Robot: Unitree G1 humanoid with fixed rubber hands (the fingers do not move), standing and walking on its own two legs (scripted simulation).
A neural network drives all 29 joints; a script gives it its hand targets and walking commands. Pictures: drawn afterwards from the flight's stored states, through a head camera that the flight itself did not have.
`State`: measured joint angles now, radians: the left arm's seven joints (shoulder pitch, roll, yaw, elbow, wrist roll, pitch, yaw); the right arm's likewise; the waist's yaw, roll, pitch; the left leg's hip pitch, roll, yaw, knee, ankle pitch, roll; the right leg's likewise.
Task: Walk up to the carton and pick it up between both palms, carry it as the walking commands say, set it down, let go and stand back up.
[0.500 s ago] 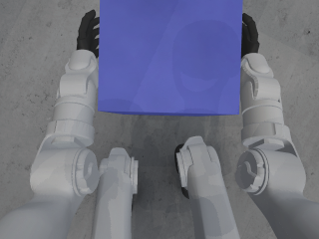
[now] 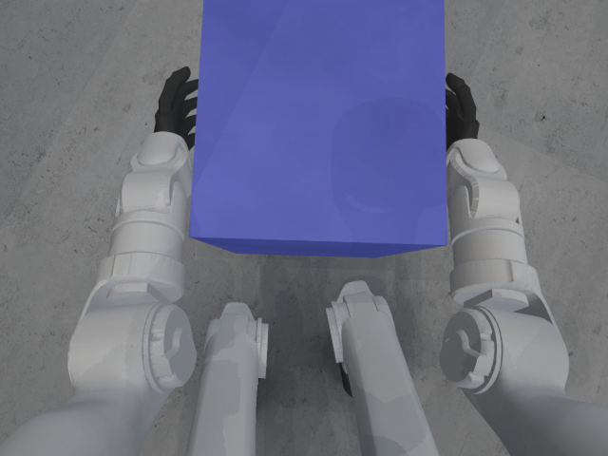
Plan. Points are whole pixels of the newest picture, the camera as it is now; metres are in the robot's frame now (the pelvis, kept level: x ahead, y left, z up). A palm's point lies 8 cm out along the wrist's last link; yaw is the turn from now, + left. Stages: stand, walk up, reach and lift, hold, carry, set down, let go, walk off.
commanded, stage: reach and lift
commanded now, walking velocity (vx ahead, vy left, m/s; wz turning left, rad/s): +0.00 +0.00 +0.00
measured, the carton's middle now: (313, 148) +0.50 -0.07 -0.14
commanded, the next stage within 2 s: none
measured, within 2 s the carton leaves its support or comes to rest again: neither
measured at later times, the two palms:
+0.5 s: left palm (145, 126) +0.49 +0.11 +0.00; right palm (489, 131) +0.45 -0.23 +0.01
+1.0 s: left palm (99, 108) +0.47 +0.12 +0.08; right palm (539, 119) +0.43 -0.22 +0.08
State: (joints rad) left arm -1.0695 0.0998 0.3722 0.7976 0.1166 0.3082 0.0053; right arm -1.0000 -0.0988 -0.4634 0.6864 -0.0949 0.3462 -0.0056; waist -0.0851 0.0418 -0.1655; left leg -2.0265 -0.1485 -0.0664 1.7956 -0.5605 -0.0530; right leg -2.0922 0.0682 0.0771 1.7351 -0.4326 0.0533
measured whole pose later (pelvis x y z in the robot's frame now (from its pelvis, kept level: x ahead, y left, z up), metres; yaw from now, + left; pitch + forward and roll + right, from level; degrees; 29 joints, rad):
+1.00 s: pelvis +0.04 +0.00 +0.13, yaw -1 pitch +36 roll +0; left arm -0.75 0.01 0.36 0.71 0.17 0.31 -0.04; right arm -0.69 0.00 -0.44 0.61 -0.14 0.34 0.02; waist -0.08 0.04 -0.23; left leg -1.49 -0.14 -0.11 1.36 -0.50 -0.03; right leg -1.54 0.07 0.09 1.31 -0.40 0.04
